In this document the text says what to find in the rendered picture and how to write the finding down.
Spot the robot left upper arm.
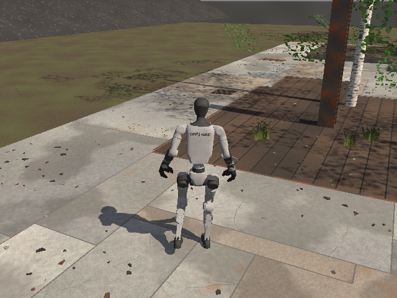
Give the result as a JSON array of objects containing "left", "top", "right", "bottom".
[{"left": 168, "top": 124, "right": 188, "bottom": 157}]

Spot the right robot hand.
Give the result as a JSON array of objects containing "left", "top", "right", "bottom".
[{"left": 222, "top": 169, "right": 236, "bottom": 182}]

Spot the robot torso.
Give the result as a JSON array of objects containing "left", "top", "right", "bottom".
[{"left": 186, "top": 121, "right": 215, "bottom": 186}]

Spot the left robot hand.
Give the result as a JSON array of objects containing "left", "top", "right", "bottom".
[{"left": 159, "top": 166, "right": 173, "bottom": 178}]

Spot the robot right upper arm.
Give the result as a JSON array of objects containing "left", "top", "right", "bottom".
[{"left": 213, "top": 125, "right": 230, "bottom": 159}]

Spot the robot right forearm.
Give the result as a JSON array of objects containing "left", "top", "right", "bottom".
[{"left": 224, "top": 149, "right": 235, "bottom": 171}]

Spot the left robot foot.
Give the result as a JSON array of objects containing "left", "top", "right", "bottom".
[{"left": 174, "top": 237, "right": 183, "bottom": 249}]

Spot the robot left forearm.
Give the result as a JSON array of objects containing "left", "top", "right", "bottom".
[{"left": 161, "top": 147, "right": 174, "bottom": 168}]

